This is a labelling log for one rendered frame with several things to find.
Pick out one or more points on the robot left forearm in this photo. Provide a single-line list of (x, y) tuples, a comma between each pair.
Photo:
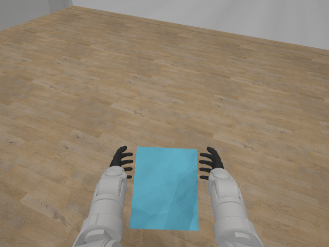
[(105, 216)]

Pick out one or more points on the robot right forearm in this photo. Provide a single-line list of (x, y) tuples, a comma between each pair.
[(231, 219)]

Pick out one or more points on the carton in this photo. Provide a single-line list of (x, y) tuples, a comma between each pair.
[(165, 191)]

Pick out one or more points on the left robot hand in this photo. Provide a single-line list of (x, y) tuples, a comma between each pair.
[(117, 159)]

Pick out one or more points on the right robot hand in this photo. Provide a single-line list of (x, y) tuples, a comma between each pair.
[(216, 161)]

